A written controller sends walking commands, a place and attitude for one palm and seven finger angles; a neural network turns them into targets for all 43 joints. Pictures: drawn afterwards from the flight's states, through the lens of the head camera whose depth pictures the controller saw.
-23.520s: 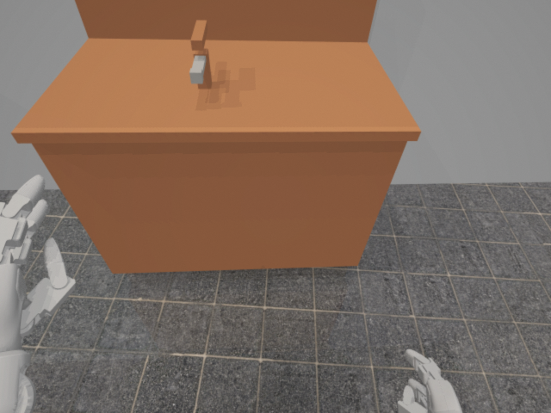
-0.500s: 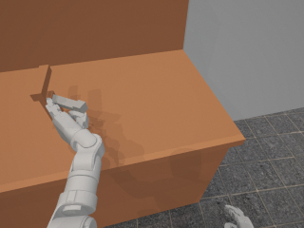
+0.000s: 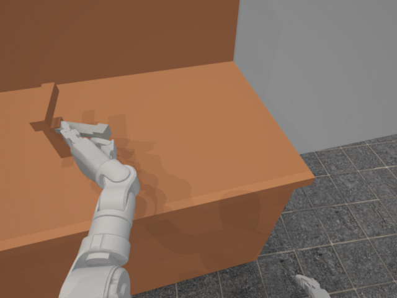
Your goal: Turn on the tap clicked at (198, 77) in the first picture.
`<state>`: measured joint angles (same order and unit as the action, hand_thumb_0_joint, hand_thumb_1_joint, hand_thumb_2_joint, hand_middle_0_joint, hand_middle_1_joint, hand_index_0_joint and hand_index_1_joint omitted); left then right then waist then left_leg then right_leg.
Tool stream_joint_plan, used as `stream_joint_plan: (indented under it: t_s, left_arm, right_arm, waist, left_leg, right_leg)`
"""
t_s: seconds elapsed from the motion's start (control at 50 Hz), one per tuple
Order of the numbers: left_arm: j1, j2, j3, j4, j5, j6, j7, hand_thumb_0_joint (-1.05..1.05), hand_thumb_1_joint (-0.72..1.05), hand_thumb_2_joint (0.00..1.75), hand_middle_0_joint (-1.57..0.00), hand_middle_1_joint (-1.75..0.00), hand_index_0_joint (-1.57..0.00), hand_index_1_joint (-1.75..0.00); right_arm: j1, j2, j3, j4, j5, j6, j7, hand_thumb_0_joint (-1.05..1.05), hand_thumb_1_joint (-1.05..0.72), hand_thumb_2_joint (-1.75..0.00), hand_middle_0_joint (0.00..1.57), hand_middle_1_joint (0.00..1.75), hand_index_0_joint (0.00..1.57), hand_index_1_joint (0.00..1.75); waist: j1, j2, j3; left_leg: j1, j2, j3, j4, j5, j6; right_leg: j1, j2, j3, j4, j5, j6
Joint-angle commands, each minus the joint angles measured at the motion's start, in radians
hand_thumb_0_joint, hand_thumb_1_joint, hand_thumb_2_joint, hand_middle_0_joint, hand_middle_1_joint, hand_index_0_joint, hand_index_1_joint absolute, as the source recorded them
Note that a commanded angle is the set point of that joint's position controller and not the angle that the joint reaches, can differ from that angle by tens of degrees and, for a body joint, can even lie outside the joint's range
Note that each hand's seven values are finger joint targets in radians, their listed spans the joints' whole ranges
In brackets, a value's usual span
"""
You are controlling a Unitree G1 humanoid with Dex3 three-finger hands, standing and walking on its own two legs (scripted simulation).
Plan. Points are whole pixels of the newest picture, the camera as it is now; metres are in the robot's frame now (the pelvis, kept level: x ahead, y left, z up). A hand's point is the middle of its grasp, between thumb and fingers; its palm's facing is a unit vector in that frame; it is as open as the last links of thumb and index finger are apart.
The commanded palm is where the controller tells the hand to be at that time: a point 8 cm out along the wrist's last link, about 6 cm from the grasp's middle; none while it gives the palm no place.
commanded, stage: push the lever round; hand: left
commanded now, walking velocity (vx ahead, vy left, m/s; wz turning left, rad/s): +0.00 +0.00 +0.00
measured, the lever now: (102, 132) +0.43 +0.24 +0.11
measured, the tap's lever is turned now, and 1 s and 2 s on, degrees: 65 81 81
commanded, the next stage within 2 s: lift the hand up off the lever in 0.08 s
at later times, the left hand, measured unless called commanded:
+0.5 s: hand (112, 135) +0.42 +0.21 +0.11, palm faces +0.80 -0.59 -0.07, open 7.8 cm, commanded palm +0.36 +0.22 +0.11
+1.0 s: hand (109, 133) +0.41 +0.21 +0.13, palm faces +0.79 -0.61 -0.07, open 7.8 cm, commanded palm +0.35 +0.22 +0.13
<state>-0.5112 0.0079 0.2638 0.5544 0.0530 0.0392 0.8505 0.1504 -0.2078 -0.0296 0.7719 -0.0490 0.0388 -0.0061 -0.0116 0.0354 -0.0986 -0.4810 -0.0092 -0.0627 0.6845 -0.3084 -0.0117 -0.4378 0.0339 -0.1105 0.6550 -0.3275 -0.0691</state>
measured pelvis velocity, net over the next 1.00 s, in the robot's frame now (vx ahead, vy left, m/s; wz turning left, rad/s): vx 0.01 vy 0.00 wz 0.00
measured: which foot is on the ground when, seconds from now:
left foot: down 0.00-1.00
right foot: down 0.00-1.00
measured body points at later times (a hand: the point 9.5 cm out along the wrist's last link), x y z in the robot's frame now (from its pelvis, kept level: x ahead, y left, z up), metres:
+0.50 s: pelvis +0.01 +0.00 +0.00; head +0.03 -0.01 +0.45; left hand +0.37 +0.24 +0.12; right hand +0.12 -0.25 -0.12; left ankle +0.02 +0.13 -0.72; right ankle +0.01 -0.07 -0.72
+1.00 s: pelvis +0.01 +0.00 +0.01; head +0.01 -0.01 +0.46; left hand +0.36 +0.24 +0.14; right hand +0.18 -0.22 -0.10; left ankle +0.02 +0.13 -0.72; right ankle +0.01 -0.07 -0.72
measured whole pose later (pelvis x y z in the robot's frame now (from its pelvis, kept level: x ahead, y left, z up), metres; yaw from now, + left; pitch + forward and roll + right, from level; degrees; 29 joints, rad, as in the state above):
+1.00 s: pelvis +0.01 +0.00 +0.01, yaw +0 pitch +4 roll +0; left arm -0.51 -0.01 0.25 0.46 0.04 0.15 0.83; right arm 0.11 -0.19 -0.02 0.76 -0.04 0.05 0.00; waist 0.02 0.04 -0.09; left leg -0.38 -0.01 -0.06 0.60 -0.29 -0.01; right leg -0.34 0.03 -0.10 0.58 -0.31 -0.06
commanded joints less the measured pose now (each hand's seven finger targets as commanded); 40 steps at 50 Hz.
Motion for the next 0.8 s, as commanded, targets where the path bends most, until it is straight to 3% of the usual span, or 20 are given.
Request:
stream_joint_plan:
  t_s: [0.0, 0.06, 0.1, 0.14, 0.16, 0.2, 0.24, 0.26, 0.3, 0.34, 0.36, 0.42, 0.52, 0.56, 0.6, 0.66, 0.68, 0.72, 0.76, 0.78]
  left_arm:
    - [-0.507, 0.14, -0.031, -0.167, 0.044, -0.064, 0.006, 0.0, 0.9, 0.9, -0.15, -0.15, -0.15, -0.15]
    - [-0.477, 0.199, 0.037, -0.129, 0.051, -0.071, 0.016, 0.0, 0.9, 0.9, -0.15, -0.15, -0.15, -0.15]
    - [-0.513, 0.17, 0.005, -0.117, 0.05, -0.075, 0.01, 0.0, 0.9, 0.9, -0.15, -0.15, -0.15, -0.15]
    - [-0.52, 0.196, 0.03, -0.076, 0.049, -0.074, 0.012, 0.0, 0.9, 0.9, -0.15, -0.15, -0.15, -0.15]
    - [-0.513, 0.253, 0.088, -0.067, 0.054, -0.076, 0.015, 0.0, 0.9, 0.9, -0.15, -0.15, -0.15, -0.15]
    - [-0.548, 0.197, 0.034, -0.108, 0.055, -0.084, 0.01, 0.0, 0.9, 0.9, -0.15, -0.15, -0.15, -0.15]
    - [-0.484, 0.2, 0.048, -0.117, 0.048, -0.078, 0.007, 0.0, 0.9, 0.9, -0.15, -0.15, -0.15, -0.15]
    - [-0.445, 0.246, 0.099, -0.117, 0.048, -0.074, 0.007, 0.0, 0.9, 0.9, -0.15, -0.15, -0.15, -0.15]
    - [-0.459, 0.183, 0.031, -0.156, 0.043, -0.065, -0.005, 0.0, 0.9, 0.9, -0.15, -0.15, -0.15, -0.15]
    - [-0.457, 0.182, 0.025, -0.165, 0.038, -0.055, -0.009, 0.0, 0.9, 0.9, -0.15, -0.15, -0.15, -0.15]
    - [-0.422, 0.219, 0.072, -0.171, 0.034, -0.052, -0.007, 0.0, 0.9, 0.9, -0.15, -0.15, -0.15, -0.15]
    - [-0.404, 0.162, 0.005, -0.258, 0.03, -0.048, -0.017, 0.0, 0.9, 0.9, -0.15, -0.15, -0.15, -0.15]
    - [-0.38, 0.13, -0.031, -0.306, 0.02, -0.02, -0.021, 0.0, 0.9, 0.9, -0.15, -0.15, -0.15, -0.15]
    - [-0.354, 0.161, 0.002, -0.304, 0.017, -0.002, -0.019, 0.0, 0.9, 0.9, -0.15, -0.15, -0.15, -0.15]
    - [-0.41, 0.115, -0.053, -0.301, 0.022, 0.009, -0.022, 0.0, 0.9, 0.9, -0.15, -0.15, -0.15, -0.15]
    - [-0.412, 0.175, 0.006, -0.29, 0.025, 0.018, -0.012, 0.0, 0.9, 0.9, -0.15, -0.15, -0.15, -0.15]
    - [-0.452, 0.125, -0.05, -0.299, 0.027, 0.017, -0.016, 0.0, 0.9, 0.9, -0.15, -0.15, -0.15, -0.15]
    - [-0.467, 0.101, -0.072, -0.294, 0.036, 0.017, -0.014, 0.0, 0.9, 0.9, -0.15, -0.15, -0.15, -0.15]
    - [-0.435, 0.134, -0.03, -0.276, 0.033, 0.024, -0.011, 0.0, 0.9, 0.9, -0.15, -0.15, -0.15, -0.15]
    - [-0.438, 0.109, -0.054, -0.289, 0.028, 0.027, -0.013, 0.0, 0.9, 0.9, -0.15, -0.15, -0.15, -0.15]
  right_arm:
    - [-0.093, -0.111, -0.027, -0.121, 0.0, -0.047, -0.017, 0.0, -0.9, -0.9, 0.2, 0.3, 0.2, 0.3]
    - [-0.073, -0.117, -0.033, -0.112, -0.006, -0.046, -0.017, 0.0, -0.9, -0.9, 0.2, 0.3, 0.2, 0.3]
    - [-0.069, -0.113, -0.03, -0.12, -0.005, -0.044, -0.013, 0.0, -0.9, -0.9, 0.2, 0.3, 0.2, 0.3]
    - [-0.057, -0.117, -0.029, -0.118, -0.005, -0.042, -0.014, 0.0, -0.9, -0.9, 0.2, 0.3, 0.2, 0.3]
    - [-0.051, -0.124, -0.034, -0.111, -0.004, -0.039, -0.018, 0.0, -0.9, -0.9, 0.2, 0.3, 0.2, 0.3]
    - [-0.042, -0.117, -0.034, -0.124, -0.006, -0.041, -0.011, 0.0, -0.9, -0.9, 0.2, 0.3, 0.2, 0.3]
    - [-0.027, -0.119, -0.039, -0.133, -0.008, -0.039, -0.005, 0.0, -0.9, -0.9, 0.2, 0.3, 0.2, 0.3]
    - [-0.021, -0.127, -0.043, -0.129, -0.008, -0.035, -0.006, 0.0, -0.9, -0.9, 0.2, 0.3, 0.2, 0.3]
    - [-0.023, -0.122, -0.04, -0.142, -0.004, -0.033, 0.0, 0.0, -0.9, -0.9, 0.2, 0.3, 0.2, 0.3]
    - [-0.026, -0.126, -0.041, -0.14, -0.002, -0.036, 0.0, 0.0, -0.9, -0.9, 0.2, 0.3, 0.2, 0.3]
    - [-0.025, -0.132, -0.045, -0.138, -0.002, -0.036, -0.003, 0.0, -0.9, -0.9, 0.2, 0.3, 0.2, 0.3]
    - [-0.036, -0.122, -0.045, -0.151, 0.002, -0.04, 0.002, 0.0, -0.9, -0.9, 0.2, 0.3, 0.2, 0.3]
    - [-0.066, -0.119, -0.042, -0.15, 0.005, -0.047, 0.0, 0.0, -0.9, -0.9, 0.2, 0.3, 0.2, 0.3]
    - [-0.081, -0.121, -0.041, -0.145, 0.007, -0.044, -0.006, 0.0, -0.9, -0.9, 0.2, 0.3, 0.2, 0.3]
    - [-0.098, -0.113, -0.033, -0.142, 0.009, -0.045, -0.007, 0.0, -0.9, -0.9, 0.2, 0.3, 0.2, 0.3]
    - [-0.109, -0.114, -0.033, -0.132, 0.006, -0.045, -0.014, 0.0, -0.9, -0.9, 0.2, 0.3, 0.2, 0.3]
    - [-0.121, -0.107, -0.027, -0.137, 0.008, -0.046, -0.013, 0.0, -0.9, -0.9, 0.2, 0.3, 0.2, 0.3]
    - [-0.123, -0.102, -0.027, -0.132, 0.005, -0.05, -0.011, 0.0, -0.9, -0.9, 0.2, 0.3, 0.2, 0.3]
    - [-0.121, -0.106, -0.029, -0.127, 0.003, -0.048, -0.014, 0.0, -0.9, -0.9, 0.2, 0.3, 0.2, 0.3]
    - [-0.122, -0.103, -0.024, -0.138, 0.005, -0.046, -0.011, 0.0, -0.9, -0.9, 0.2, 0.3, 0.2, 0.3]
  waist:
    - [-0.027, -0.059, -0.249]
    - [-0.01, -0.047, -0.289]
    - [-0.027, -0.051, -0.287]
    - [-0.028, -0.076, -0.281]
    - [-0.019, -0.071, -0.283]
    - [-0.026, -0.038, -0.32]
    - [-0.014, -0.041, -0.362]
    - [0.001, -0.053, -0.375]
    - [-0.016, -0.045, -0.358]
    - [-0.021, -0.059, -0.324]
    - [-0.002, -0.066, -0.327]
    - [-0.003, -0.042, -0.349]
    - [-0.003, -0.053, -0.297]
    - [0.011, -0.054, -0.276]
    - [-0.005, -0.047, -0.24]
    - [0.01, -0.053, -0.242]
    - [-0.003, -0.043, -0.238]
    - [-0.002, -0.017, -0.246]
    - [0.01, -0.026, -0.256]
    - [0.009, -0.027, -0.269]
  left_leg:
    - [0.081, 0.001, 0.024, -0.062, 0.121, 0.032]
    - [0.074, -0.002, 0.025, -0.053, 0.141, 0.033]
    - [0.068, -0.001, 0.031, -0.045, 0.142, 0.035]
    - [0.045, -0.002, 0.032, -0.044, 0.126, 0.038]
    - [0.043, 0.0, 0.028, -0.051, 0.13, 0.037]
    - [0.078, -0.002, 0.034, -0.044, 0.189, 0.036]
    - [0.089, -0.004, 0.042, -0.032, 0.247, 0.035]
    - [0.086, -0.004, 0.034, -0.038, 0.269, 0.032]
    - [0.109, -0.001, 0.041, -0.037, 0.295, 0.033]
    - [0.109, 0.0, 0.044, -0.042, 0.282, 0.035]
    - [0.105, -0.002, 0.039, -0.053, 0.286, 0.035]
    - [0.15, 0.002, 0.046, -0.055, 0.328, 0.032]
    - [0.169, 0.002, 0.044, -0.076, 0.308, 0.03]
    - [0.163, 0.002, 0.036, -0.094, 0.296, 0.027]
    - [0.168, 0.003, 0.036, -0.104, 0.259, 0.025]
    - [0.166, 0.002, 0.03, -0.116, 0.225, 0.025]
    - [0.175, 0.001, 0.034, -0.116, 0.214, 0.024]
    - [0.191, 0.004, 0.033, -0.116, 0.205, 0.022]
    - [0.196, 0.003, 0.028, -0.12, 0.232, 0.02]
    - [0.201, 0.0, 0.032, -0.118, 0.257, 0.019]
  right_leg:
    - [0.094, -0.045, 0.074, -0.132, 0.114, 0.044]
    - [0.11, -0.042, 0.078, -0.123, 0.143, 0.043]
    - [0.107, -0.048, 0.081, -0.121, 0.157, 0.048]
    - [0.115, -0.051, 0.087, -0.128, 0.155, 0.054]
    - [0.117, -0.046, 0.083, -0.125, 0.15, 0.049]
    - [0.128, -0.045, 0.077, -0.105, 0.225, 0.045]
    - [0.167, -0.046, 0.077, -0.092, 0.32, 0.049]
    - [0.186, -0.042, 0.072, -0.084, 0.338, 0.045]
    - [0.178, -0.043, 0.068, -0.084, 0.365, 0.047]
    - [0.174, -0.043, 0.069, -0.1, 0.361, 0.05]
    - [0.193, -0.039, 0.068, -0.102, 0.36, 0.047]
    - [0.211, -0.04, 0.063, -0.1, 0.393, 0.044]
    - [0.204, -0.039, 0.058, -0.125, 0.346, 0.042]
    - [0.211, -0.038, 0.056, -0.133, 0.321, 0.038]
    - [0.179, -0.04, 0.053, -0.147, 0.259, 0.038]
    - [0.184, -0.036, 0.057, -0.164, 0.205, 0.037]
    - [0.169, -0.04, 0.058, -0.164, 0.192, 0.039]
    - [0.161, -0.038, 0.058, -0.167, 0.174, 0.035]
    - [0.178, -0.035, 0.055, -0.165, 0.2, 0.032]
    - [0.191, -0.039, 0.054, -0.157, 0.235, 0.033]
